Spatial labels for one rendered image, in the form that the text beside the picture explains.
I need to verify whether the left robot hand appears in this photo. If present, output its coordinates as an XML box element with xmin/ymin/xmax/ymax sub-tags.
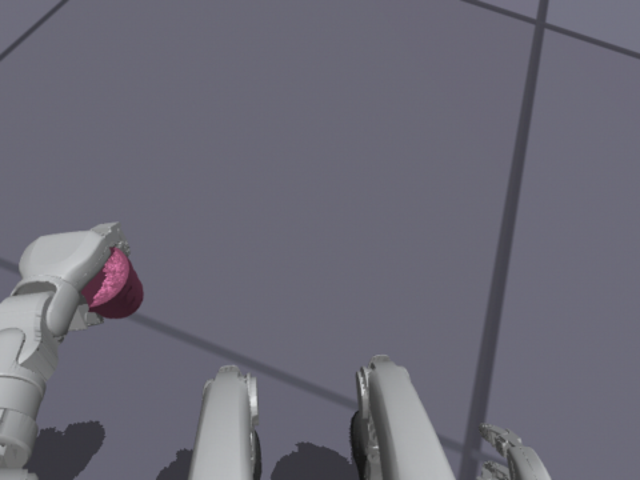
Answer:
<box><xmin>19</xmin><ymin>222</ymin><xmax>130</xmax><ymax>331</ymax></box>

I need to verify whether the right robot foot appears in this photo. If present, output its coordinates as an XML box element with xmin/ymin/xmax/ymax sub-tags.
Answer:
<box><xmin>351</xmin><ymin>410</ymin><xmax>367</xmax><ymax>480</ymax></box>

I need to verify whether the cup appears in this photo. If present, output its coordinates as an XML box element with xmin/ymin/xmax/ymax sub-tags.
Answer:
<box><xmin>81</xmin><ymin>247</ymin><xmax>144</xmax><ymax>319</ymax></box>

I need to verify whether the right robot hand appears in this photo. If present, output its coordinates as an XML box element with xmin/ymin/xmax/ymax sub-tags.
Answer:
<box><xmin>476</xmin><ymin>423</ymin><xmax>552</xmax><ymax>480</ymax></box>

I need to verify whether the left robot arm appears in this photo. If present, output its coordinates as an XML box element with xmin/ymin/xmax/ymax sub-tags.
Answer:
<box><xmin>0</xmin><ymin>275</ymin><xmax>80</xmax><ymax>480</ymax></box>

